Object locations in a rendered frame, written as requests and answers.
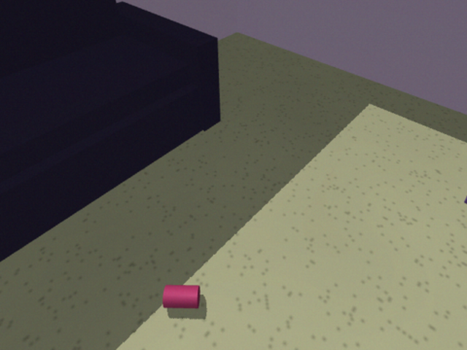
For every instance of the sofa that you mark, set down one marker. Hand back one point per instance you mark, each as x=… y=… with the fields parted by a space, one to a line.
x=91 y=93

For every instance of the can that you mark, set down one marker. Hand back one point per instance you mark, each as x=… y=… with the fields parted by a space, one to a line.
x=181 y=296

